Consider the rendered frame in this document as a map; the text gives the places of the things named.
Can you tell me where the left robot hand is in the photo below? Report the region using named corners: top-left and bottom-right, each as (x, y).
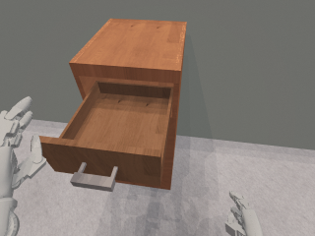
top-left (0, 96), bottom-right (46, 199)

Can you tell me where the right robot hand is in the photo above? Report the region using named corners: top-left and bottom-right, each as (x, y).
top-left (225, 190), bottom-right (264, 236)

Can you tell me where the cabinet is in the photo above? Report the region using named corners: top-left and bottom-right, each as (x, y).
top-left (69, 18), bottom-right (187, 190)

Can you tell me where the drawer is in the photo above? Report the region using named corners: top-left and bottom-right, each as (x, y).
top-left (39, 81), bottom-right (174, 186)

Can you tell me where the handle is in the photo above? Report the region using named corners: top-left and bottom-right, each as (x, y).
top-left (70, 162), bottom-right (118, 192)

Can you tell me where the robot left forearm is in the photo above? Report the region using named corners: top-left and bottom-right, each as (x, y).
top-left (0, 197), bottom-right (20, 236)

